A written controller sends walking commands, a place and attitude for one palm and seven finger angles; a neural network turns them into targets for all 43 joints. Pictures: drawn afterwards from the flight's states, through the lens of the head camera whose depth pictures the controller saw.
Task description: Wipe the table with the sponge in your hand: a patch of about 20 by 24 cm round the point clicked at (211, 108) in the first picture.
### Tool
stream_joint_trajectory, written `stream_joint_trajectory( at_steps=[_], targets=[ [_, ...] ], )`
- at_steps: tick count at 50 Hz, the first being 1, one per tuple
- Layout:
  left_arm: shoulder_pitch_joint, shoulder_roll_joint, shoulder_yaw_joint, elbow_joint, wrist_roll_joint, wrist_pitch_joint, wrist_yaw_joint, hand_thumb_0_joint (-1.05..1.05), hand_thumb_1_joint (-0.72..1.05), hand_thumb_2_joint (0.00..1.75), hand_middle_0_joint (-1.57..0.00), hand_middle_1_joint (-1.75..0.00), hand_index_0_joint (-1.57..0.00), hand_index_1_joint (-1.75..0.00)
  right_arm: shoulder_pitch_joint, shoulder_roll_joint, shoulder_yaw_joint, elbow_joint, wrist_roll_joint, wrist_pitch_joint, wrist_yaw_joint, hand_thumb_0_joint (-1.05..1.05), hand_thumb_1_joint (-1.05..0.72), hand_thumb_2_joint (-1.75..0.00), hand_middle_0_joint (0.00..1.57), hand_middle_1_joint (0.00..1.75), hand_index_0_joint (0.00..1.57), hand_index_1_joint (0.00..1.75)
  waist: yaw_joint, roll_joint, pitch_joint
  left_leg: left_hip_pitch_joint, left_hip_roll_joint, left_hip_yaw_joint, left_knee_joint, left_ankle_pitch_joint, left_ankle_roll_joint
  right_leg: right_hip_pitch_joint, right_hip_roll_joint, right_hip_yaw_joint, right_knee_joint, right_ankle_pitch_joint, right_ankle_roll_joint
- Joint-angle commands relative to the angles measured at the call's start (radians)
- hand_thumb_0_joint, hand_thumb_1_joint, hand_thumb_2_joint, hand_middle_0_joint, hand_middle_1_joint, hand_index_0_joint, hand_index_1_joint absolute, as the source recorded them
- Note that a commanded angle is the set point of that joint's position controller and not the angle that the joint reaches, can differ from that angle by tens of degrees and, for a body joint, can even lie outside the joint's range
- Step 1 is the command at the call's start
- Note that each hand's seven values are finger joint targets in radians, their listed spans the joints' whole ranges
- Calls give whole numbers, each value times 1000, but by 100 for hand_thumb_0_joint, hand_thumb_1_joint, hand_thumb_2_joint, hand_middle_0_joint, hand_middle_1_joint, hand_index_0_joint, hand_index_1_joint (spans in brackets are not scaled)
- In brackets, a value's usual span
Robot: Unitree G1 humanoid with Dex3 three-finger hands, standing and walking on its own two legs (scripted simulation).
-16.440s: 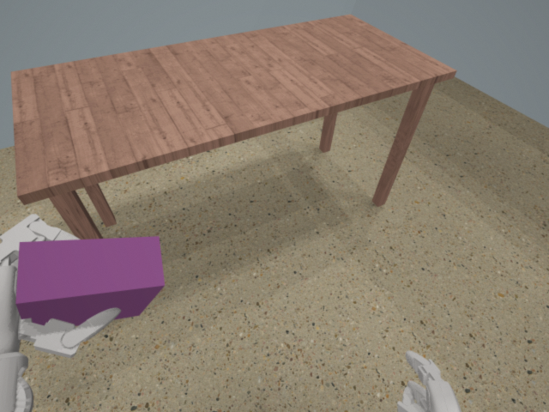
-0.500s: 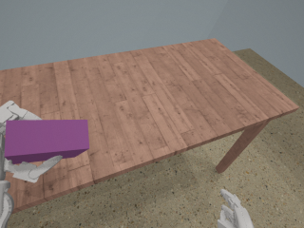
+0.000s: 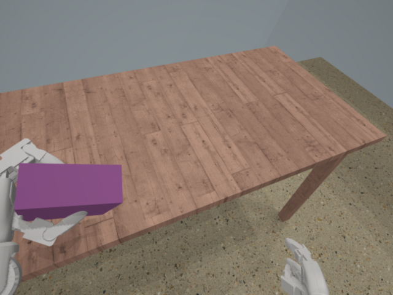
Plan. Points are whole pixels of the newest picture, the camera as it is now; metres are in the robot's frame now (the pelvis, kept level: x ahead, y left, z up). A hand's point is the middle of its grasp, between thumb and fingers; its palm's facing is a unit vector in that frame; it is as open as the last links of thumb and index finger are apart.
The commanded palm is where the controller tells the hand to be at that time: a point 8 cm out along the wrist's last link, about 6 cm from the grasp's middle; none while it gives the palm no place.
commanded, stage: look again from close up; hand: left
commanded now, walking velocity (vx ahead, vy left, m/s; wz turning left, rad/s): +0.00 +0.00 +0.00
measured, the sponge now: (84, 193) +0.23 +0.21 +0.13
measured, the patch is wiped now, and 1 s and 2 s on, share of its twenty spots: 0.00 0.00 0.00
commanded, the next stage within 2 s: turn the palm down, sponge in hand in 0.26 s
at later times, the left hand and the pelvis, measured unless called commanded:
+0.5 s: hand (17, 155) +0.24 +0.28 +0.20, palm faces +0.46 -0.77 -0.45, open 9.8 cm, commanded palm +0.17 +0.28 +0.17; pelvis -0.01 -0.01 -0.01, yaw +0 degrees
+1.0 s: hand (60, 204) +0.21 +0.24 +0.13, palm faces +0.28 -0.55 -0.79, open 9.8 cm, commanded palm +0.17 +0.25 +0.18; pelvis -0.02 -0.06 -0.02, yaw +1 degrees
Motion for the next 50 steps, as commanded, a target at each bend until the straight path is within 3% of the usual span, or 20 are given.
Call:
stream_joint_trajectory(
  at_steps=[1,17,18,19,20,21,22,23,25,28,32,33,34,36,38,39,41,45,47,50],
  targets=[
    [-71,166,114,-190,-20,-58,21,0,10,130,-120,-160,-120,-160,-79,-133,-52,-166,5,-44,-9,0,-90,-90,20,30,20,30,-11,92,-150,17,105,-90,-114,111,-48,77,-38,34,-16,117,-23],
    [-70,172,111,-234,-22,-55,26,0,10,130,-120,-160,-120,-160,-83,-130,-52,-167,5,-49,-14,0,-90,-90,20,30,20,30,-13,98,-168,25,104,-88,-97,118,-41,92,-50,42,-18,145,-26],
    [-1070,1035,492,-582,44,-226,35,0,10,130,-120,-160,-120,-160,45,-205,88,-251,76,-44,-77,0,-90,-90,20,30,20,30,-78,379,-141,-236,104,-117,-76,-89,20,158,11,42,167,-46,43],
    [-706,561,371,-77,161,-13,-1,0,10,130,-120,-160,-120,-160,-58,-135,-55,-122,-78,-58,-67,0,-90,-90,20,30,20,30,48,315,-374,123,70,-30,24,234,-59,31,-14,-22,192,24,-66],
    [-436,332,153,20,71,50,-15,0,10,130,-120,-160,-120,-160,-69,-152,-30,-139,-70,-64,-1,0,-90,-90,20,30,20,30,-13,197,-226,149,74,-45,-3,472,-112,-87,37,-96,119,57,-70],
    [-326,286,184,-49,43,86,-34,0,10,130,-120,-160,-120,-160,-42,-200,-61,-114,-55,-49,20,0,-90,-90,20,30,20,30,23,202,-368,275,103,-39,23,550,-121,-111,43,-81,139,74,-57],
    [-237,180,117,-53,-46,155,-76,0,10,130,-120,-160,-120,-160,-79,-182,-62,-131,-29,-51,10,0,-90,-90,20,30,20,30,59,206,-387,302,91,-39,28,546,-121,-96,24,-77,144,69,-51],
    [-126,132,87,-15,-107,236,-104,0,10,130,-120,-160,-120,-160,-117,-182,-45,-131,0,-50,15,0,-90,-90,20,30,20,30,54,193,-358,299,96,-35,27,501,-114,-106,28,-74,144,50,-46],
    [-88,165,57,-54,-101,331,-148,0,10,130,-120,-160,-120,-160,-141,-205,-39,-127,14,-32,23,0,-90,-90,20,30,20,30,61,85,-199,159,90,-24,10,349,-94,-99,8,-111,114,120,-43],
    [-124,284,65,-120,55,375,-127,0,10,130,-120,-160,-120,-160,-214,-194,-13,-189,35,21,24,0,-90,-90,20,30,20,30,40,9,-70,14,69,-10,-36,72,-55,-98,26,-100,110,31,-45],
    [-225,364,157,-292,144,209,-13,0,10,130,-120,-160,-120,-160,-220,-154,-21,-211,-21,28,-8,0,-90,-90,20,30,20,30,20,17,-167,18,52,-20,-1,-60,-37,-147,32,-78,144,-106,-35],
    [-297,466,238,-366,148,164,29,0,10,130,-120,-160,-120,-160,-221,-156,-19,-206,-19,22,-16,0,-90,-90,20,30,20,30,27,69,-193,15,52,-24,-1,-137,-39,-159,39,-61,152,-156,-34],
    [-342,400,192,-365,165,121,60,0,10,130,-120,-160,-120,-160,-211,-117,-8,-206,-33,8,-19,0,-90,-90,20,30,20,30,32,122,-218,14,39,-29,7,-148,-43,-157,36,-61,160,-178,-41],
    [-298,387,201,-258,171,77,105,0,10,130,-120,-160,-120,-160,-174,-125,-19,-148,-34,-1,-26,0,-90,-90,20,30,20,30,15,162,-187,6,38,-24,33,-178,-44,-193,32,-49,150,-188,-38],
    [-370,450,213,-194,198,104,117,0,10,130,-120,-160,-120,-160,-164,-138,-17,-132,-28,8,-33,0,-90,-90,20,30,20,30,0,242,-171,-15,28,-16,46,-248,-40,-204,18,-26,135,-220,-39],
    [-395,390,144,-125,205,138,106,0,10,130,-120,-160,-120,-160,-177,-133,-14,-127,-27,14,-36,0,-90,-90,20,30,20,30,-10,243,-153,-31,22,-9,52,-252,-38,-200,7,-24,122,-225,-38],
    [-383,386,86,-10,210,235,65,0,10,130,-120,-160,-120,-160,-182,-156,-15,-123,-16,34,-53,0,-90,-90,20,30,20,30,-9,244,-110,-55,18,2,50,-265,-36,-193,-9,-5,93,-246,-35],
    [-427,411,-17,66,225,426,-58,0,10,130,-120,-160,-120,-160,-227,-174,0,-159,22,57,-91,0,-90,-90,20,30,20,30,-1,109,-73,-57,11,27,70,-211,-26,-166,-33,65,10,-362,-22],
    [-416,439,-16,38,252,431,-100,0,10,130,-120,-160,-120,-160,-235,-174,-4,-179,21,56,-99,0,-90,-90,20,30,20,30,12,12,-73,-62,20,19,92,-169,-22,-152,-45,98,-1,-402,-18],
    [-381,477,64,-49,272,336,-110,0,10,130,-120,-160,-120,-160,-243,-153,-14,-197,12,44,-99,0,-90,-90,20,30,20,30,40,-57,-130,-56,30,11,135,-88,-25,-130,-56,144,10,-361,-15]
  ],
)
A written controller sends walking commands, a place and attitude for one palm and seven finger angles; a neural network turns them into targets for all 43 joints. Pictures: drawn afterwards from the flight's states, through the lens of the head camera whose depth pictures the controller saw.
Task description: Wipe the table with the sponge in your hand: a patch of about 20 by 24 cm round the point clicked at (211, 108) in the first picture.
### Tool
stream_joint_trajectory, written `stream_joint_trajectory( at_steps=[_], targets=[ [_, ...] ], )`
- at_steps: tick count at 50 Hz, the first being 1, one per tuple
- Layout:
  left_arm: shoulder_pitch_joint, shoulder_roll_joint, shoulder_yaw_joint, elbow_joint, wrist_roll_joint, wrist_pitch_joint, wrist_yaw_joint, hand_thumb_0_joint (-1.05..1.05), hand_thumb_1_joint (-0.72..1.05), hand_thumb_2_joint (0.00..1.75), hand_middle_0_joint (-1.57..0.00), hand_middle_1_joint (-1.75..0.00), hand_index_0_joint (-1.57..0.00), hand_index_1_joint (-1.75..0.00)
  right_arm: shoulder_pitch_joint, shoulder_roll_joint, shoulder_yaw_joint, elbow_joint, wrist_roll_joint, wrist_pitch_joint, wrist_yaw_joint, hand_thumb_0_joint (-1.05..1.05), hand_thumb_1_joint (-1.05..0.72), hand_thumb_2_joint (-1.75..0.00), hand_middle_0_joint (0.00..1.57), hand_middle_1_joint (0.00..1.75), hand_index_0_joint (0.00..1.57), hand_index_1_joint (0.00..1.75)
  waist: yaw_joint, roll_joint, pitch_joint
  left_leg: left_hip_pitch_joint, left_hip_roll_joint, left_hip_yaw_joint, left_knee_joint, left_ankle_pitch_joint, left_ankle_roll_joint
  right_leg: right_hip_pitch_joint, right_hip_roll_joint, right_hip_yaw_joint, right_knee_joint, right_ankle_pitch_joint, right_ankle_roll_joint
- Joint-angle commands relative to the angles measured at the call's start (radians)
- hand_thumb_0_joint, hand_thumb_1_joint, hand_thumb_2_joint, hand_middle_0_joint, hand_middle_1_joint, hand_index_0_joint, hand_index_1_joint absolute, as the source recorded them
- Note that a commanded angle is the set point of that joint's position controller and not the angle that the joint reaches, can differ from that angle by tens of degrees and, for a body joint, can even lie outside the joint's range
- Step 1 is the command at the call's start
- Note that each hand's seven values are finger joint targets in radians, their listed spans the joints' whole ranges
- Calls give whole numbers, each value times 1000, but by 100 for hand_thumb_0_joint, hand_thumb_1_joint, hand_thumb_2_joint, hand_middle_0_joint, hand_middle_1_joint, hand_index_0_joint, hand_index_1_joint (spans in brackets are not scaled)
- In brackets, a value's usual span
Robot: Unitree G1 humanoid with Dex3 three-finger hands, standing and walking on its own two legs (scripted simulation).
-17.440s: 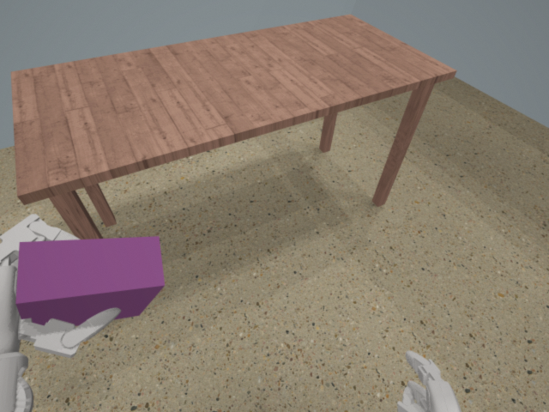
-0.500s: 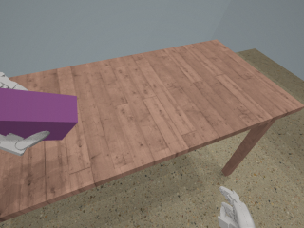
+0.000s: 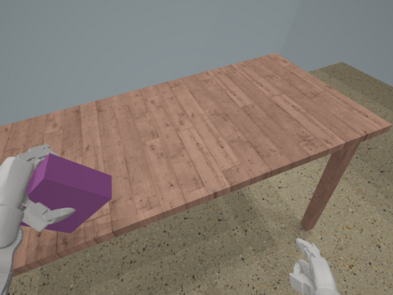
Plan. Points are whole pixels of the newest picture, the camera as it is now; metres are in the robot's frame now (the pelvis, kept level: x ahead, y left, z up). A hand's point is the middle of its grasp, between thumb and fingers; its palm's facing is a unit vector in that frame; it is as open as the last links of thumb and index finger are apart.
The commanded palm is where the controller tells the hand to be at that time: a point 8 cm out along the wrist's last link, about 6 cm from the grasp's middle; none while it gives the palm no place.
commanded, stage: turn the palm down, sponge in hand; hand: left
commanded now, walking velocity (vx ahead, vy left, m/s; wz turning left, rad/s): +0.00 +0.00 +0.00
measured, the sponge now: (71, 199) +0.25 +0.27 +0.11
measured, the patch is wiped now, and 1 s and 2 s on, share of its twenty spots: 0.00 0.00 0.00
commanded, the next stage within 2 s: move the sponge above the wiping area in 1.56 s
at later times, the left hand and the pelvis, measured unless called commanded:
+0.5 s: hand (64, 190) +0.25 +0.27 +0.14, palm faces +0.18 -0.38 -0.91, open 9.8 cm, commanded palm +0.22 +0.29 +0.21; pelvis +0.03 +0.00 +0.00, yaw -2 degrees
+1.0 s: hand (45, 189) +0.24 +0.31 +0.14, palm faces +0.14 -0.14 -0.98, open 9.8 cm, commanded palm +0.21 +0.31 +0.21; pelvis +0.01 +0.04 +0.01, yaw -1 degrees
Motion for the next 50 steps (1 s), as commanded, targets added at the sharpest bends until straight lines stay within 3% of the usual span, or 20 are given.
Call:
stream_joint_trajectory(
  at_steps=[1,2,3,6,8,9,10,13,17,21,23,24,28,29,34,39,43,48,49,50],
  targets=[
    [-113,290,188,-312,17,-165,-5,0,10,130,-120,-160,-120,-160,-178,-88,-59,-206,-14,-68,-16,0,-90,-90,20,30,20,30,23,-201,-108,10,-10,43,-22,-3,37,-18,-98,190,-236,-212,68],
    [-85,297,219,-350,10,-202,5,0,10,130,-120,-160,-120,-160,-172,-82,-64,-210,-19,-71,-13,0,-90,-90,20,30,20,30,33,-200,-149,12,-10,39,-7,23,36,-1,-105,202,-221,-157,71],
    [-58,381,310,-381,17,-229,33,0,10,130,-120,-160,-120,-160,-171,-83,-68,-203,-20,-79,-10,0,-90,-90,20,30,20,30,55,-165,-168,16,-11,40,4,50,30,20,-104,227,-211,-113,65],
    [61,301,305,-408,40,-244,108,0,10,130,-120,-160,-120,-160,-115,-81,-83,-200,-24,-68,7,0,-90,-90,20,30,20,30,53,-59,-234,31,-12,48,18,153,31,48,-102,197,-128,168,60],
    [127,316,331,-359,63,-183,159,0,10,130,-120,-160,-120,-160,-105,-97,-92,-183,-14,-54,13,0,-90,-90,20,30,20,30,56,9,-202,25,-12,54,18,187,24,48,-99,211,-105,286,53],
    [138,241,253,-354,64,-139,164,0,10,130,-120,-160,-120,-160,-92,-99,-93,-195,-13,-42,14,0,-90,-90,20,30,20,30,44,8,-192,9,-4,64,11,192,24,55,-106,179,-89,332,60],
    [136,269,256,-336,75,-93,167,0,10,130,-120,-160,-120,-160,-81,-113,-97,-188,-9,-28,9,0,-90,-90,20,30,20,30,37,-23,-166,2,0,63,1,198,24,47,-95,173,-85,347,61],
    [70,286,207,-280,103,18,138,0,10,130,-120,-160,-120,-160,-128,-132,-90,-188,10,-11,-14,0,-90,-90,20,30,20,30,15,-92,-90,-1,-7,66,-4,175,37,16,-88,173,-116,305,74],
    [9,269,111,-387,162,29,64,0,10,130,-120,-160,-120,-160,-147,-121,-81,-232,16,-23,-37,0,-90,-90,20,30,20,30,3,-144,-189,57,-14,68,-8,212,60,52,-88,140,-106,365,91],
    [14,271,97,-514,227,-44,62,0,10,130,-120,-160,-120,-160,-154,-103,-80,-240,1,-45,-39,0,-90,-90,20,30,20,30,15,-90,-277,131,-16,61,-3,283,64,64,-78,132,-96,415,74],
    [15,327,153,-512,274,-52,94,0,10,130,-120,-160,-120,-160,-186,-100,-73,-226,-1,-50,-34,0,-90,-90,20,30,20,30,34,-31,-244,142,-20,53,-10,285,57,35,-61,150,-112,361,51],
    [17,261,105,-490,290,-48,109,0,10,130,-120,-160,-120,-160,-166,-85,-69,-225,-3,-48,-27,0,-90,-90,20,30,20,30,25,-23,-242,129,-13,55,-24,287,54,42,-65,107,-109,340,51],
    [-17,318,177,-345,341,54,165,0,10,130,-120,-160,-120,-160,-207,-97,-65,-186,9,-15,-9,0,-90,-90,20,30,20,30,54,18,-154,86,-11,37,-84,229,29,44,-46,119,-148,212,26],
    [-84,252,96,-320,347,95,161,0,10,130,-120,-160,-120,-160,-219,-95,-55,-192,7,-2,-7,0,-90,-90,20,30,20,30,44,0,-152,70,-6,40,-103,219,27,53,-53,93,-151,197,29],
    [-184,211,-51,-238,388,239,84,0,10,130,-120,-160,-120,-160,-308,-104,-25,-201,29,14,-12,0,-90,-90,20,30,20,30,35,-43,-96,86,-8,28,-171,116,34,61,-50,87,-210,69,30],
    [-277,178,-177,-349,487,214,-21,0,10,130,-120,-160,-120,-160,-345,-85,-9,-223,23,-7,-18,0,-90,-90,20,30,20,30,25,-46,-153,164,-13,10,-201,113,56,77,-42,83,-228,47,27],
    [-285,302,-45,-390,571,140,2,0,10,130,-120,-160,-120,-160,-346,-84,-15,-198,2,-15,-15,0,-90,-90,20,30,20,30,58,-20,-193,198,-9,-20,-226,121,55,124,-22,118,-235,50,8],
    [-326,321,26,-284,631,152,97,0,10,130,-120,-160,-120,-160,-361,-81,-19,-147,-6,-1,14,0,-90,-90,20,30,20,30,90,58,-174,174,-10,-43,-248,148,30,151,-13,137,-238,75,-22],
    [-335,224,-52,-262,625,171,104,0,10,130,-120,-160,-120,-160,-356,-70,-20,-148,-1,0,20,0,-90,-90,20,30,20,30,75,44,-181,175,-8,-28,-242,173,28,151,-22,99,-231,96,-15],
    [-329,239,-45,-215,626,192,109,0,10,130,-120,-160,-120,-160,-356,-79,-24,-135,2,4,26,0,-90,-90,20,30,20,30,77,38,-166,173,-7,-33,-250,170,23,138,-25,106,-241,92,-15]
  ],
)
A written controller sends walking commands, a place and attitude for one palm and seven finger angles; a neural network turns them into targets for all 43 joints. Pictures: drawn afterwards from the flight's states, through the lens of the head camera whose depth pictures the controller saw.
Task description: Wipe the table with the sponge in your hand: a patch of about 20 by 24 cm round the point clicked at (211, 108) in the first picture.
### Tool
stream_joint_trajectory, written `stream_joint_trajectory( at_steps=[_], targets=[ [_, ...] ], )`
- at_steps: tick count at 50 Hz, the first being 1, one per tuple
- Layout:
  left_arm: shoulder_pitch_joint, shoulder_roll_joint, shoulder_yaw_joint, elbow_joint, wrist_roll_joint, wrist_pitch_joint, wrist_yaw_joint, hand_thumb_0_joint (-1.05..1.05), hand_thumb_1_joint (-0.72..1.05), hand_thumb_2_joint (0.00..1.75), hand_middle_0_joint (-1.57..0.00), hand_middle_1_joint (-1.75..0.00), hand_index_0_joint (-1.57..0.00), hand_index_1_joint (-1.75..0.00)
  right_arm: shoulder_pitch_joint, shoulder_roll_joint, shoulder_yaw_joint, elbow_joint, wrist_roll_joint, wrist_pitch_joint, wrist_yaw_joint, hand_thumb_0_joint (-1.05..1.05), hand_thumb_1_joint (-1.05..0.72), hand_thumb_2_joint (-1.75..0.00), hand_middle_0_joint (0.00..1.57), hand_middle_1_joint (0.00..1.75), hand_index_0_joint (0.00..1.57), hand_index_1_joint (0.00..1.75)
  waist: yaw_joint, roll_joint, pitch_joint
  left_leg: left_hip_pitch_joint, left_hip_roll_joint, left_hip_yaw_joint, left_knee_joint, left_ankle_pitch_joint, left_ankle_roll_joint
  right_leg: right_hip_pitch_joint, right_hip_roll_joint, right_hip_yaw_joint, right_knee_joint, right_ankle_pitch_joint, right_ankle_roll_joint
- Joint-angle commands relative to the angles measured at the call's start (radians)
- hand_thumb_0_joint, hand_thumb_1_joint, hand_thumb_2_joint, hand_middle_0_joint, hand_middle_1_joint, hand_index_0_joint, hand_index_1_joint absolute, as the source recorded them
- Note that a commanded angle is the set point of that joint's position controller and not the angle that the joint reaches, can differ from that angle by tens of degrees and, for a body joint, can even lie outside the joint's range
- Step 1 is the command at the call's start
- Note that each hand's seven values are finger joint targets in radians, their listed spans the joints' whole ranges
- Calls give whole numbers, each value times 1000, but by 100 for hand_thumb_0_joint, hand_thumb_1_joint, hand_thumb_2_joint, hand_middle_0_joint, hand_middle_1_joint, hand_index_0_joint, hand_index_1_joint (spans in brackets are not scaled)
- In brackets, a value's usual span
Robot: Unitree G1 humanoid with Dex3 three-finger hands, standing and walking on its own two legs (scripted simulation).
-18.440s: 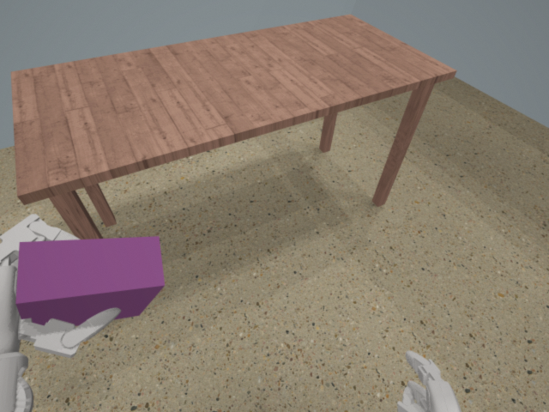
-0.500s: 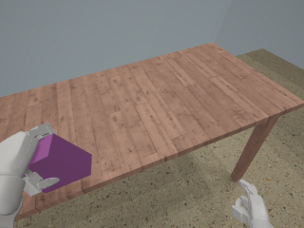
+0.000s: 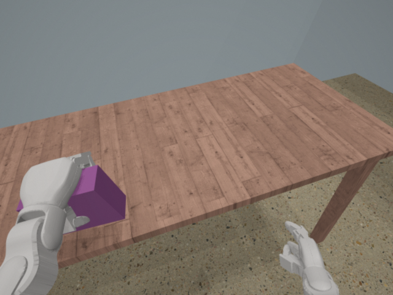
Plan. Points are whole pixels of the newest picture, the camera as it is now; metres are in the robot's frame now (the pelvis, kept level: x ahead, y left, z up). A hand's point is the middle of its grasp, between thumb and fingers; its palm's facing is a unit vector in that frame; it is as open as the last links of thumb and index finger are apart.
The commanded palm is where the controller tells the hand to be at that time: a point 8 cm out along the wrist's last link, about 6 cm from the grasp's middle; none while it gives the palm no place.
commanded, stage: turn the palm down, sponge in hand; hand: left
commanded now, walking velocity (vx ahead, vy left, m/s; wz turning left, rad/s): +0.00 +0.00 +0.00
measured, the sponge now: (83, 206) +0.23 +0.28 +0.08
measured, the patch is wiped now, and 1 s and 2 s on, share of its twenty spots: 0.00 0.00 0.00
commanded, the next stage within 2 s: move the sponge above the wiping area in 0.56 s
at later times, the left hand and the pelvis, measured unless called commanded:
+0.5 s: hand (63, 186) +0.23 +0.30 +0.14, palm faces +0.16 -0.07 -0.98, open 9.8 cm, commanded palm +0.19 +0.28 +0.20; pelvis +0.00 +0.00 +0.00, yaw +0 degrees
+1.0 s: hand (68, 196) +0.22 +0.29 +0.12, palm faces +0.05 -0.08 -1.00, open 9.8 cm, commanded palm +0.20 +0.28 +0.19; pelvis +0.01 -0.02 +0.00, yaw +0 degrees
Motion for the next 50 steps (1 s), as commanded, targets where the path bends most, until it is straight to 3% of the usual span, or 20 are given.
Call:
stream_joint_trajectory(
  at_steps=[1,3,4,9,13,14,15,18,19,23,24,28,29,33,34,38,39,43,44,50],
  targets=[
    [-292,202,204,-108,46,67,99,0,10,130,-120,-160,-120,-160,-249,-109,-45,-157,8,-41,16,0,-90,-90,20,30,20,30,-2,52,-163,47,21,-75,-107,114,-14,22,1,47,-90,33,-49],
    [-303,198,187,-95,42,105,77,0,10,130,-120,-160,-120,-160,-303,-111,-35,-159,16,-38,18,0,-90,-90,20,30,20,30,4,38,-132,42,13,-76,-116,83,-13,10,7,74,-97,16,-54],
    [-273,118,109,-98,23,113,59,0,10,130,-120,-160,-120,-160,-288,-107,-41,-172,20,-40,16,0,-90,-90,20,30,20,30,-13,10,-136,40,15,-61,-114,81,-6,20,-4,39,-99,23,-42],
    [-281,85,35,-145,61,116,0,0,10,130,-120,-160,-120,-160,-295,-105,-37,-189,24,-50,15,0,-90,-90,20,30,20,30,-24,-27,-154,54,17,-73,-122,72,9,24,-1,37,-89,32,-38],
    [-354,285,187,-185,132,92,7,0,10,130,-120,-160,-120,-160,-304,-118,-35,-178,4,-43,10,0,-90,-90,20,30,20,30,6,-8,-203,67,11,-89,-124,85,15,64,13,94,-85,24,-51],
    [-361,227,142,-190,141,84,13,0,10,130,-120,-160,-120,-160,-292,-102,-35,-183,3,-46,12,0,-90,-90,20,30,20,30,-1,-7,-227,74,7,-74,-109,123,15,73,4,65,-77,38,-48],
    [-358,287,195,-160,161,73,24,0,10,130,-120,-160,-120,-160,-275,-110,-39,-163,-2,-44,17,0,-90,-90,20,30,20,30,6,-7,-235,82,9,-85,-109,144,11,72,6,76,-80,44,-54],
    [-377,312,230,-146,170,69,50,0,10,130,-120,-160,-120,-160,-300,-108,-38,-152,-2,-39,27,0,-90,-90,20,30,20,30,23,51,-206,93,3,-95,-105,163,8,61,17,121,-97,49,-71],
    [-351,212,161,-129,143,70,51,0,10,130,-120,-160,-120,-160,-282,-93,-42,-158,2,-45,30,0,-90,-90,20,30,20,30,9,17,-210,95,5,-77,-96,184,8,65,6,77,-92,75,-61],
    [-321,191,150,-83,91,106,33,0,10,130,-120,-160,-120,-160,-322,-105,-41,-149,16,-43,38,0,-90,-90,20,30,20,30,9,16,-153,90,2,-79,-105,160,0,28,4,104,-118,70,-60],
    [-287,113,83,-84,73,114,20,0,10,130,-120,-160,-120,-160,-301,-105,-49,-157,19,-45,38,0,-90,-90,20,30,20,30,-10,0,-152,79,7,-63,-102,160,3,38,-4,63,-110,87,-49],
    [-291,166,101,-114,86,123,-16,0,10,130,-120,-160,-120,-160,-318,-112,-42,-168,21,-41,30,0,-90,-90,20,30,20,30,-9,-28,-143,82,1,-68,-103,139,9,22,3,104,-122,62,-50],
    [-286,127,61,-114,91,118,-24,0,10,130,-120,-160,-120,-160,-297,-111,-43,-176,20,-43,28,0,-90,-90,20,30,20,30,-19,-50,-165,77,1,-58,-97,148,15,38,-5,70,-109,74,-42],
    [-345,289,185,-152,151,92,-13,0,10,130,-120,-160,-120,-160,-310,-119,-42,-167,6,-38,26,0,-90,-90,20,30,20,30,6,-27,-208,101,-8,-70,-85,175,16,54,2,130,-110,78,-55],
    [-328,222,138,-161,148,80,-6,0,10,130,-120,-160,-120,-160,-289,-105,-45,-178,5,-43,28,0,-90,-90,20,30,20,30,1,-21,-231,99,-7,-57,-76,200,19,77,-7,90,-93,108,-49],
    [-313,296,236,-113,136,50,32,0,10,130,-120,-160,-120,-160,-280,-112,-50,-154,5,-45,30,0,-90,-90,20,30,20,30,11,-20,-193,106,-11,-69,-74,189,13,48,5,141,-119,91,-60],
    [-310,221,177,-84,125,51,31,0,10,130,-120,-160,-120,-160,-275,-106,-49,-158,7,-49,31,0,-90,-90,20,30,20,30,4,-21,-200,101,-9,-55,-69,198,14,54,-4,100,-109,118,-53],
    [-244,246,212,-42,92,69,31,0,10,130,-120,-160,-120,-160,-286,-119,-56,-144,17,-48,31,0,-90,-90,20,30,20,30,1,-10,-141,85,-11,-56,-73,172,10,27,-3,134,-127,98,-52],
    [-249,196,161,-25,85,81,18,0,10,130,-120,-160,-120,-160,-281,-120,-52,-153,15,-49,31,0,-90,-90,20,30,20,30,-2,-22,-154,73,-10,-48,-71,174,12,40,-14,95,-116,120,-43],
    [-239,222,153,-63,93,45,-21,0,10,130,-120,-160,-120,-160,-253,-118,-61,-162,17,-61,19,0,-90,-90,20,30,20,30,-21,-53,-179,93,-14,-49,-56,181,25,40,-16,102,-112,130,-33]
  ],
)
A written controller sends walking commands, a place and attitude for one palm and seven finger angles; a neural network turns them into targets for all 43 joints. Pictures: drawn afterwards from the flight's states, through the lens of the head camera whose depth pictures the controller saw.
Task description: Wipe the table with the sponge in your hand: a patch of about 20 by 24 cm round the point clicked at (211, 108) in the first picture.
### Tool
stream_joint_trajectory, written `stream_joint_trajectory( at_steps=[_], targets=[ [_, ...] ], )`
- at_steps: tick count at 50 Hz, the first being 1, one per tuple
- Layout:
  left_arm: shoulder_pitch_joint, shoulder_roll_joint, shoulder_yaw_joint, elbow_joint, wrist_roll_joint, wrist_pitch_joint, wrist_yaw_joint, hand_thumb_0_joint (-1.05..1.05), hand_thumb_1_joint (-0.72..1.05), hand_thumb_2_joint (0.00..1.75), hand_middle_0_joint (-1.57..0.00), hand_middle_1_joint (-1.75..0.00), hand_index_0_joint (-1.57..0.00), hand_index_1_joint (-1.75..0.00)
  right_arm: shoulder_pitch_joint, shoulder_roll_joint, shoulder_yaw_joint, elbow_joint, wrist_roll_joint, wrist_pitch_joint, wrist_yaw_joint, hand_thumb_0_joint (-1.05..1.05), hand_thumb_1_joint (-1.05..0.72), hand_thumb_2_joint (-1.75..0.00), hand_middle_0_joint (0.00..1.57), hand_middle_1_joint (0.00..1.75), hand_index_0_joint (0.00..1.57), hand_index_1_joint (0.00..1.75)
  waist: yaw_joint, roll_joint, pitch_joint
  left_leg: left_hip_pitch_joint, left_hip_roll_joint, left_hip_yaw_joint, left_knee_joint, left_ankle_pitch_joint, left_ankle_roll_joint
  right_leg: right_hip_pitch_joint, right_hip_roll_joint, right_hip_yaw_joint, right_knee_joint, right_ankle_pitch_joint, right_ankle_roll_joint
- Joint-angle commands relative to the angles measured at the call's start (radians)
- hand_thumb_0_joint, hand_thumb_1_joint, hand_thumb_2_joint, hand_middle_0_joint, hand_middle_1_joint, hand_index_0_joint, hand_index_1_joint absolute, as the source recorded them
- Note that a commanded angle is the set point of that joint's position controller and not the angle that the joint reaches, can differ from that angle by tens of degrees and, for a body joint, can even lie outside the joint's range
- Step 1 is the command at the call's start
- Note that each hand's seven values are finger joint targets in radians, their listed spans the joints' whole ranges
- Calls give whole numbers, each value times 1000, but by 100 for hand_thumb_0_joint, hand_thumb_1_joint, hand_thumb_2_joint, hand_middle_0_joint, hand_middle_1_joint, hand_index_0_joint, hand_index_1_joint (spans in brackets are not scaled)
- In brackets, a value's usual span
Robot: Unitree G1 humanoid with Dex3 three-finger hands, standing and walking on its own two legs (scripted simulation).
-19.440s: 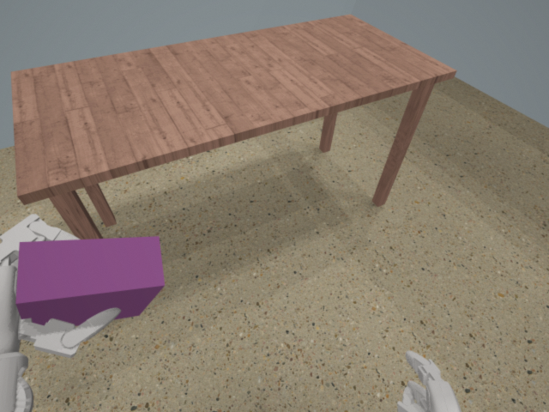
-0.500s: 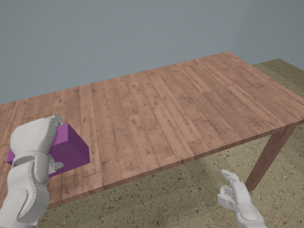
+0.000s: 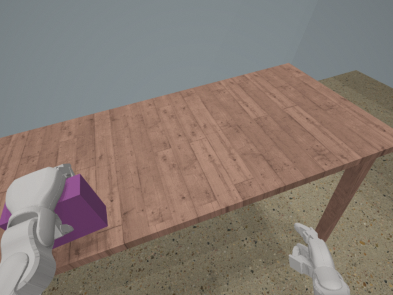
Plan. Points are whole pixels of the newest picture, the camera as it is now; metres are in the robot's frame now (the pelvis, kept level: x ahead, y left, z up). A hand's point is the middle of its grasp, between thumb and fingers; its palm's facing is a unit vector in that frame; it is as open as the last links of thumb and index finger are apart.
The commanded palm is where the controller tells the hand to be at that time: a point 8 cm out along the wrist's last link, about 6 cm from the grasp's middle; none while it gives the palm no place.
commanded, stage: move the sponge above the wiping area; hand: left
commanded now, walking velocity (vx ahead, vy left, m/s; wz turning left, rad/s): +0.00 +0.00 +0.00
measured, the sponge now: (65, 219) +0.21 +0.32 +0.07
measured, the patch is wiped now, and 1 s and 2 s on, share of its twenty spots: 0.00 0.00 0.00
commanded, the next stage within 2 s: lower the sponge onto the table in 1.96 s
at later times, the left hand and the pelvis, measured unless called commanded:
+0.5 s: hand (56, 211) +0.21 +0.32 +0.09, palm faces +0.00 -0.09 -1.00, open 9.8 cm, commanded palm +0.19 +0.32 +0.17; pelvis +0.00 +0.01 +0.00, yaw +0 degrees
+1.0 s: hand (53, 213) +0.22 +0.34 +0.08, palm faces -0.03 -0.09 -1.00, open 9.8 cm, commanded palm +0.20 +0.34 +0.15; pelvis +0.00 +0.02 +0.00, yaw +1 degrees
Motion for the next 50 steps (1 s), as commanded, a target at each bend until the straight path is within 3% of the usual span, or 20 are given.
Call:
stream_joint_trajectory(
  at_steps=[1,3,4,8,9,12,13,17,25,28,32,33,35,38,39,43,44,47,48,50],
  targets=[
    [-232,259,128,-218,34,-61,22,0,10,130,-120,-160,-120,-160,-230,-84,-26,-202,-9,-70,-13,0,-90,-90,20,30,20,30,-5,-81,-179,66,-33,-38,-21,171,49,13,-37,110,-93,135,-8],
    [-243,318,191,-245,42,-102,37,0,10,130,-120,-160,-120,-160,-239,-80,-28,-197,-10,-80,-19,0,-90,-90,20,30,20,30,0,-86,-176,82,-33,-40,-12,163,50,3,-24,151,-103,107,-17],
    [-242,292,174,-227,49,-112,41,0,10,130,-120,-160,-120,-160,-223,-75,-26,-199,-17,-85,-23,0,-90,-90,20,30,20,30,5,-86,-198,80,-34,-32,-5,182,53,18,-33,114,-88,138,-12],
    [-232,343,250,-214,52,-151,92,0,10,130,-120,-160,-120,-160,-214,-79,-34,-178,-14,-87,-18,0,-90,-90,20,30,20,30,15,-25,-172,80,-33,-45,-18,183,41,8,-20,144,-99,122,-28],
    [-249,281,198,-188,51,-143,95,0,10,130,-120,-160,-120,-160,-211,-73,-33,-181,-15,-86,-18,0,-90,-90,20,30,20,30,10,-8,-166,73,-31,-35,-18,184,42,3,-27,106,-94,128,-25],
    [-212,252,184,-146,30,-129,107,0,10,130,-120,-160,-120,-160,-195,-79,-45,-172,-6,-82,-11,0,-90,-90,20,30,20,30,1,-23,-148,58,-25,-38,-29,177,37,4,-31,100,-97,129,-18],
    [-222,293,223,-141,28,-120,111,0,10,130,-120,-160,-120,-160,-218,-82,-39,-170,-3,-86,-10,0,-90,-90,20,30,20,30,7,-24,-135,55,-27,-40,-33,162,35,-3,-21,126,-102,105,-26],
    [-178,228,147,-147,21,-90,81,0,10,130,-120,-160,-120,-160,-211,-85,-43,-184,-3,-75,-5,0,-90,-90,20,30,20,30,1,-59,-164,44,-26,-41,-36,188,39,29,-35,88,-82,163,-13],
    [-255,276,173,-144,54,-144,74,0,10,130,-120,-160,-120,-160,-182,-80,-40,-176,-8,-81,-16,0,-90,-90,20,30,20,30,-12,-81,-162,57,-23,-46,-32,154,45,-6,-22,81,-93,100,-15],
    [-266,330,232,-162,64,-171,100,0,10,130,-120,-160,-120,-160,-201,-80,-38,-173,-12,-82,-18,0,-90,-90,20,30,20,30,9,-22,-174,72,-23,-58,-37,158,42,2,-12,110,-97,92,-29],
    [-256,273,198,-108,55,-174,117,0,10,130,-120,-160,-120,-160,-171,-80,-49,-159,-9,-77,-14,0,-90,-90,20,30,20,30,-3,-2,-178,69,-18,-51,-37,180,37,4,-21,78,-95,122,-24],
    [-246,310,234,-110,53,-168,122,0,10,130,-120,-160,-120,-160,-192,-81,-41,-158,-7,-79,-11,0,-90,-90,20,30,20,30,6,10,-163,66,-22,-60,-39,170,35,0,-9,104,-99,103,-34],
    [-207,236,172,-104,37,-156,113,0,10,130,-120,-160,-120,-160,-175,-75,-46,-166,-5,-78,-6,0,-90,-90,20,30,20,30,-1,-1,-172,58,-16,-55,-43,183,35,12,-21,64,-91,123,-24],
    [-182,271,202,-82,32,-136,100,0,10,130,-120,-160,-120,-160,-201,-83,-41,-166,-3,-71,-4,0,-90,-90,20,30,20,30,6,-28,-153,46,-17,-64,-49,170,34,11,-13,85,-94,115,-29],
    [-218,217,137,-74,39,-129,87,0,10,130,-120,-160,-120,-160,-195,-84,-36,-169,-4,-68,-5,0,-90,-90,20,30,20,30,-8,-34,-163,40,-18,-54,-45,168,36,7,-18,50,-88,123,-22],
    [-251,265,166,-101,47,-151,81,0,10,130,-120,-160,-120,-160,-201,-84,-35,-173,-2,-68,-7,0,-90,-90,20,30,20,30,-8,-36,-147,44,-16,-68,-57,135,36,-6,-9,80,-96,83,-27],
    [-259,237,142,-95,53,-158,81,0,10,130,-120,-160,-120,-160,-183,-80,-37,-177,-7,-70,-10,0,-90,-90,20,30,20,30,-6,-48,-180,50,-16,-63,-48,149,41,3,-15,45,-86,99,-21],
    [-246,272,185,-81,62,-197,97,0,10,130,-120,-160,-120,-160,-150,-84,-50,-162,-11,-69,-11,0,-90,-90,20,30,20,30,-7,-42,-195,60,-12,-67,-43,177,40,6,-16,56,-87,121,-21],
    [-254,324,235,-103,63,-205,108,0,10,130,-120,-160,-120,-160,-174,-84,-43,-163,-11,-73,-12,0,-90,-90,20,30,20,30,3,-34,-195,65,-15,-71,-42,169,40,11,-4,86,-89,111,-31],
    [-246,293,218,-87,73,-214,122,0,10,130,-120,-160,-120,-160,-151,-77,-50,-158,-10,-72,-10,0,-90,-90,20,30,20,30,-1,-9,-208,67,-11,-66,-33,203,38,7,-12,59,-81,132,-27]
  ],
)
